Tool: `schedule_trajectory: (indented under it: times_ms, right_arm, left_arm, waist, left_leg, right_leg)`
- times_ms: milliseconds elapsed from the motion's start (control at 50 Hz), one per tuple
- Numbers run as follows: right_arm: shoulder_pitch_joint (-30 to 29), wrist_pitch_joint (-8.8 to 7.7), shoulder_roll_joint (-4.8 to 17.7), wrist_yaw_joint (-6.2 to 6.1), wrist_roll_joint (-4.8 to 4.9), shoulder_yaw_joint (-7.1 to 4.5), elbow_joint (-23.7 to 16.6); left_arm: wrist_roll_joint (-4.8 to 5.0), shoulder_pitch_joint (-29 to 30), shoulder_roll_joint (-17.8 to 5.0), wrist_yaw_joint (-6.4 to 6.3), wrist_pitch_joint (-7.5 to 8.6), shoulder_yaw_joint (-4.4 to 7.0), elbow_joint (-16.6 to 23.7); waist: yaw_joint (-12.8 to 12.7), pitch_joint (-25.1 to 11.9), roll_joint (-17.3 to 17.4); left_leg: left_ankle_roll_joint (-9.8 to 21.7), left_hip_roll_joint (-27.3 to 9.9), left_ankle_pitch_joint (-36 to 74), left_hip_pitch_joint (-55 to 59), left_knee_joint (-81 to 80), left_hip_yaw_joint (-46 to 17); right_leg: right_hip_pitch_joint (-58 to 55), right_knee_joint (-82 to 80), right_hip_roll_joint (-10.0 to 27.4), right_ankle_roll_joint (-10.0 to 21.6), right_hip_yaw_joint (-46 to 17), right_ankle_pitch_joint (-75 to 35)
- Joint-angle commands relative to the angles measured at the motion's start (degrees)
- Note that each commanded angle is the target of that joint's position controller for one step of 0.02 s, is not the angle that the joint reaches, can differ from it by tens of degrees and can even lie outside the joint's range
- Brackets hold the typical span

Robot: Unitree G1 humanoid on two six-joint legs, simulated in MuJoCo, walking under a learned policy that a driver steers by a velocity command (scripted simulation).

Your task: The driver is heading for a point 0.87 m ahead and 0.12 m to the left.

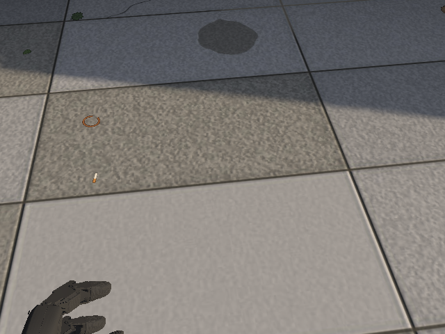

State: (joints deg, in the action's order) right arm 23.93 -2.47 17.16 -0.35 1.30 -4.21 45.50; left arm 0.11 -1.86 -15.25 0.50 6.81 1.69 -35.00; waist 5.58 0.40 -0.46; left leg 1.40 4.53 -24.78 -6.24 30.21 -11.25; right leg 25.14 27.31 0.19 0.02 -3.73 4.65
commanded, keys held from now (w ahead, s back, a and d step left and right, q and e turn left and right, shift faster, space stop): w+q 0.54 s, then w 0.02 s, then w+e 0.44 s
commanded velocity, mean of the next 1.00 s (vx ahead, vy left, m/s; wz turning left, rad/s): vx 0.50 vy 0.00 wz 0.27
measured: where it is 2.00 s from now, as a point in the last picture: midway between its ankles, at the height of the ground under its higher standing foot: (160, 226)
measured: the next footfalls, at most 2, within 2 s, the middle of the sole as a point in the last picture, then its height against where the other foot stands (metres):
left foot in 0.50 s outside the picture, level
right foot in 1.04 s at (190, 253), level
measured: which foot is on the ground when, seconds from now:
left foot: down 0.00-0.00, up 0.02-0.48, down 0.50-1.00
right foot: down 0.00-0.52, up 0.54-1.00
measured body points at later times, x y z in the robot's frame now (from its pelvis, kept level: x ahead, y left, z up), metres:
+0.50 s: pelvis +0.25 +0.04 -0.01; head +0.29 +0.06 +0.44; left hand +0.17 +0.33 -0.13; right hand +0.55 -0.10 -0.07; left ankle +0.34 +0.16 -0.73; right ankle +0.11 -0.13 -0.72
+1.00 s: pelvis +0.52 +0.12 +0.00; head +0.55 +0.13 +0.45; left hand +0.64 +0.40 -0.10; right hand +0.65 -0.14 -0.12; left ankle +0.34 +0.17 -0.73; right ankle +0.72 +0.05 -0.71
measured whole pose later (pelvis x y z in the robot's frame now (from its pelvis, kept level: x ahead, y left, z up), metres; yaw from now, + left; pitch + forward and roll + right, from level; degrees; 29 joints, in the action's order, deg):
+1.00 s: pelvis +0.52 +0.12 +0.00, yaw +14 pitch +2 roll +2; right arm 17.6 -3.3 16.6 0.1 0.2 -3.3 45.9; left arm 1.1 -8.1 -15.1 3.4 3.7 1.9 -40.0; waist 3.5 0.8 -2.2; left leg 1.9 3.3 -21.8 5.7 13.8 7.0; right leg 35.3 33.9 3.0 2.3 0.6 -0.1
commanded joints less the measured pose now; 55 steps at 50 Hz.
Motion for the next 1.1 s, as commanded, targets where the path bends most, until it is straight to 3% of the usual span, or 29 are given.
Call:
schedule_trajectory:
  times_ms: [20, 40, 60, 80, 100, 120, 220, 320, 400, 460, 480, 500, 520, 540, 560, 580, 600, 620, 640, 680, 740, 840, 940, 1000, 1020, 1040, 1060, 1080, 1100]
  right_arm:
    - [3.4, -1.64, -0.5, 0.09, 0.69, 1.19, -7.9]
    - [2.0, -1.43, 5.5, -0.24, 1.7, -0.05, -6.4]
    - [-3.4, -0.99, 7.9, -0.22, 1.21, -0.81, -7.1]
    - [-5.6, -0.6, 7.4, -0.25, 0.5, -0.88, -7.3]
    - [-7.1, -0.38, 6.7, -0.06, 0.04, -1.05, -8.0]
    - [-7.2, 0.0, 5.8, 0.33, 0.26, -1.09, -8.3]
    - [-11.2, 1.11, 2.6, 1.02, -0.14, -0.27, -10.5]
    - [-19.1, 0.35, 1.5, 2.69, -0.07, 0.6, -12.3]
    - [-24.7, 0.27, 1.9, 3.87, 0.22, 0.63, -14.9]
    - [-21.5, 0.7, 4.8, 4.12, -0.17, -0.83, -15.4]
    - [-14.8, 0.93, 6.9, 3.87, -0.1, -2.14, -13.9]
    - [-4.9, 1.34, 10.2, 3.01, 0.13, -4.09, -11.3]
    - [0.2, 1.83, 15.7, 1.7, 0.47, -5.41, -10.1]
    - [-1.5, 0.77, 18.1, 2.08, 0.3, -5.05, -12.4]
    - [-1.4, 0.05, 12.4, 2.43, -0.12, -3.45, -12.0]
    - [-3.3, -0.45, 9.6, 2.41, -0.33, -2.56, -11.0]
    - [-7.3, -0.74, 7.7, 2.32, -0.35, -1.85, -11.1]
    - [-10.5, -1.03, 5.5, 2.24, -0.83, -1.07, -11.3]
    - [-11.9, -1.3, 4.8, 2.16, -1.5, -0.67, -11.4]
    - [-11.9, -2.28, 5.5, 2.06, -1.65, -0.78, -9.8]
    - [-10.4, -3.12, 6.4, 1.51, -1.87, -0.94, -7.3]
    - [-8.8, -3.29, 7.1, 0.85, -1.94, -0.78, -4.9]
    - [-5.3, -1.81, 8.1, 0.46, -1.15, -1.28, -1.9]
    - [-6.7, -0.43, 10.1, -0.46, -0.79, -1.89, -2.1]
    - [-7.2, 0.08, 10.8, -0.9, -0.82, -2.05, -2.4]
    - [-8.0, 0.49, 10.6, -1.35, -0.76, -1.84, -2.7]
    - [-6.8, 0.03, 8.7, -1.76, -1.69, -0.88, -3.8]
    - [-0.2, -1.65, 0.9, -0.49, -3.12, 1.59, -6.1]
    - [-5.3, -3.77, 6.1, 0.72, -1.55, 0.9, -5.9]
  left_arm:
    - [-1.27, -20.9, -17.2, -0.48, -0.43, 5.86, -1.3]
    - [-0.61, -19.5, -11.9, -0.15, -0.58, 4.93, -0.9]
    - [-0.28, -17.4, -8.6, -0.29, -0.71, 3.97, -0.7]
    - [-0.64, -14.6, -7.2, -0.22, -0.81, 3.37, -0.6]
    - [-0.83, -12.5, -5.9, -0.17, -0.94, 2.97, -1.1]
    - [-1.1, -11.4, -5.5, -0.26, -0.83, 2.84, -1.4]
    - [-0.57, -12.3, -7.8, -0.52, 0.09, 4.02, -4.1]
    - [-0.15, -13.7, -10.3, -1.02, -0.75, 4.68, -6.3]
    - [0.95, -16.6, -12.3, -1.05, -1.85, 5.3, -8.4]
    - [1.61, -16.4, -14.7, -1.5, -3.0, 5.99, -8.6]
    - [1.84, -16.0, -15.1, -1.73, -3.48, 6.04, -8.5]
    - [1.69, -16.1, -13.8, -2.01, -3.5, 5.43, -8.1]
    - [-0.79, -18.8, -7.8, -1.83, -2.97, 3.5, -6.0]
    - [-0.73, -19.6, -5.3, -1.22, -0.96, 1.88, -3.1]
    - [1.57, -13.1, -10.8, -0.45, 0.39, 3.17, -2.4]
    - [2.65, -11.7, -10.7, -0.13, 0.96, 2.92, -2.2]
    - [1.67, -11.8, -9.9, -0.58, 0.95, 2.75, -3.3]
    - [0.62, -12.4, -10.2, -0.77, 0.39, 3.09, -4.1]
    - [0.6, -14.3, -10.1, -0.54, -0.47, 3.15, -4.8]
    - [0.61, -16.1, -8.3, -0.48, -1.95, 2.79, -6.0]
    - [0.55, -12.0, -6.6, -0.76, -2.91, 2.21, -5.0]
    - [1.21, -4.8, -4.6, 0.59, -2.14, 1.45, -3.5]
    - [1.14, 0.5, -4.1, 2.71, -1.92, 1.13, -0.1]
    - [0.77, -2.1, -5.8, 3.5, -2.28, 1.92, 1.2]
    - [0.66, -6.6, -7.6, 3.35, -2.57, 2.87, 0.6]
    - [0.72, -14.7, -10.2, 2.86, -2.72, 4.38, -1.0]
    - [0.85, -23.4, -14.7, 1.91, -3.21, 5.95, -2.3]
    - [1.25, -23.2, -19.0, 1.81, -2.88, 6.57, -2.0]
    - [1.28, -25.6, -13.6, 1.65, -2.73, 5.23, -1.4]
  waist:
    - [-8.3, -18.1, -20.4]
    - [-9.4, -13.1, -13.5]
    - [-10.4, -6.9, -8.1]
    - [-9.3, -4.0, -4.6]
    - [-8.1, -1.4, -4.8]
    - [-7.0, -0.2, -6.2]
    - [-6.5, 1.1, -3.8]
    - [-9.2, 2.8, -2.5]
    - [-10.3, 4.5, -2.6]
    - [-6.8, 0.5, -5.1]
    - [-2.6, -3.3, -4.9]
    - [2.4, -8.4, -3.4]
    - [1.3, -13.1, 8.5]
    - [-1.8, -22.6, 14.8]
    - [1.7, -19.2, 6.8]
    - [0.4, -11.8, 5.7]
    - [-2.4, -7.4, 1.2]
    - [-4.3, -5.1, 2.3]
    - [-5.9, -4.5, 4.0]
    - [-6.9, -4.0, 3.8]
    - [-5.8, -0.4, 3.0]
    - [-2.2, 2.7, 3.0]
    - [-0.3, 4.8, 2.2]
    - [-3.1, 1.2, 4.6]
    - [-5.7, -2.2, 5.6]
    - [-10.4, -6.7, 4.6]
    - [-13.9, -13.1, -1.0]
    - [-7.7, -18.7, -15.2]
    - [-12.4, -23.4, -9.5]
  left_leg:
    - [0.5, 0.3, -10.9, -33.6, 33.5, 3.5]
    - [-0.3, -4.0, -7.5, -40.1, 41.3, 2.1]
    - [-0.5, -5.7, -2.0, -41.3, 43.3, 2.8]
    - [-0.9, -7.4, 2.2, -39.1, 42.5, 3.8]
    - [-1.2, -8.7, 4.9, -38.0, 40.1, 3.8]
    - [-1.4, -10.1, 6.5, -35.6, 38.6, 4.1]
    - [-2.8, -11.1, 13.3, -36.4, 30.1, 5.3]
    - [-1.9, -10.2, 25.4, -33.3, 14.5, 9.1]
    - [0.6, -9.0, 22.5, -32.4, 7.8, 12.2]
    - [4.1, -4.0, 14.0, -23.2, 6.0, 16.7]
    - [5.9, -1.5, 14.2, -14.0, 3.8, 18.0]
    - [8.2, -0.3, 17.5, 1.7, 1.0, 16.3]
    - [13.8, -13.2, 17.5, 20.9, 0.8, -4.7]
    - [24.0, -24.2, 5.8, 30.9, -9.2, -36.9]
    - [20.4, -23.2, 4.4, 28.7, -12.8, -31.9]
    - [18.1, -21.8, 8.2, 20.8, -13.0, -22.4]
    - [15.8, -19.4, 14.4, 11.9, -13.0, -15.5]
    - [14.7, -17.6, 21.6, 5.3, -13.8, -10.6]
    - [14.4, -16.6, 25.3, 0.8, -15.3, -7.8]
    - [14.8, -16.3, 30.5, -3.5, -17.9, -3.1]
    - [13.5, -15.4, 32.4, -4.2, -20.7, 3.4]
    - [9.6, -14.3, 28.3, -1.6, -23.1, 11.4]
    - [8.8, -18.6, 34.1, 10.7, -19.5, 13.4]
    - [6.7, -19.1, 57.7, 14.6, -10.4, 15.6]
    - [5.8, -18.5, 67.1, 14.4, -3.5, 16.6]
    - [4.0, -16.6, 68.8, 10.2, 7.9, 18.8]
    - [1.8, -14.1, 52.6, -2.9, 25.2, 19.5]
    - [-2.1, -0.5, -3.4, -29.1, 45.2, 14.9]
    - [-1.4, -1.2, -7.9, -36.0, 51.1, 4.1]
  right_leg:
    - [-44.1, -7.9, 25.1, 14.2, -37.7, 17.1]
    - [-40.7, -10.6, 24.2, 14.0, -40.6, 28.0]
    - [-35.0, -10.8, 21.6, 11.8, -31.0, 25.0]
    - [-29.1, -11.5, 18.9, 10.6, -23.5, 16.9]
    - [-24.8, -12.8, 16.6, 10.3, -18.3, 11.1]
    - [-21.4, -14.3, 15.2, 9.7, -13.8, 7.4]
    - [-20.0, -18.3, 15.3, 11.3, -3.1, -4.3]
    - [-21.8, -18.6, 14.0, 9.4, 6.6, -7.9]
    - [-27.2, -16.6, 15.8, 7.9, 10.1, -12.1]
    - [-30.2, -5.9, 15.9, 6.1, 13.6, -37.9]
    - [-28.6, 3.6, 14.8, 5.1, 15.2, -44.0]
    - [-20.6, 16.8, 12.7, 3.0, 16.5, -39.5]
    - [0.4, 36.9, 7.6, 0.0, 16.3, -0.3]
    - [16.1, 51.7, -2.4, -1.7, 3.9, 31.0]
    - [22.1, 53.2, 1.2, -0.9, -2.2, 26.5]
    - [22.7, 49.7, 3.7, 0.1, -0.6, 21.5]
    - [19.5, 45.1, 6.6, 0.1, 0.0, 17.2]
    - [15.5, 41.3, 8.3, -0.2, -0.1, 14.7]
    - [11.7, 40.4, 9.2, -0.4, -0.2, 12.9]
    - [9.4, 38.2, 9.3, -1.5, 0.6, 10.6]
    - [13.4, 31.1, 9.4, -2.6, 0.2, 1.7]
    - [12.0, 13.9, 6.2, -1.2, 1.4, -13.7]
    - [17.4, 6.9, 4.4, 1.6, 2.8, -8.2]
    - [11.6, 6.4, 0.5, 4.5, 7.2, 1.7]
    - [5.3, 6.8, -1.7, 5.8, 8.8, 4.2]
    - [-6.7, 4.0, -3.9, 7.8, 9.2, 1.6]
    - [-24.7, 3.5, 3.3, 11.5, -2.7, -1.6]
    - [-44.7, -1.2, 17.2, 22.9, -35.3, 7.3]
    - [-49.3, -7.2, 18.4, 23.2, -43.2, 13.0]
